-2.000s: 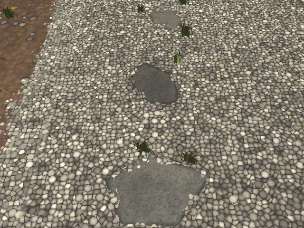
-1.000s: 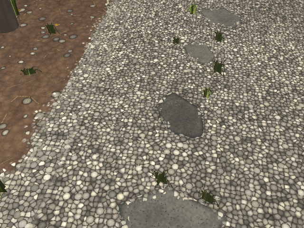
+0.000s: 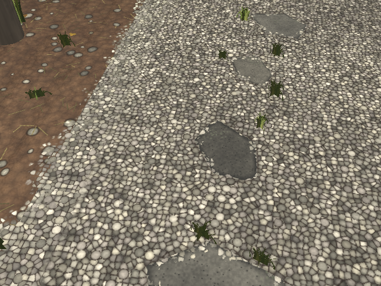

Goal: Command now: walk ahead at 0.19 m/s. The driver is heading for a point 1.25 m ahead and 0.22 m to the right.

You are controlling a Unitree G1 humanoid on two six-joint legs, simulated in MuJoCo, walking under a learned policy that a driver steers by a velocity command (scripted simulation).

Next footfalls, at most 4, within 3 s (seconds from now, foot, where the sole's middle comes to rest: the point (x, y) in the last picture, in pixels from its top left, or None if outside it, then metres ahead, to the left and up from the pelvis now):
0.22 left None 0.14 0.13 -0.78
0.72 right None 0.49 -0.02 -0.78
1.26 left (163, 218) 0.81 0.15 -0.78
1.78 right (219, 174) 1.03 -0.09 -0.78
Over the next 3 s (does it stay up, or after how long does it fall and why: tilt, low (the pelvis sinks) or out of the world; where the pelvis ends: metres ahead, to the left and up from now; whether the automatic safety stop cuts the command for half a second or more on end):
stays up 1.07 -0.09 0.00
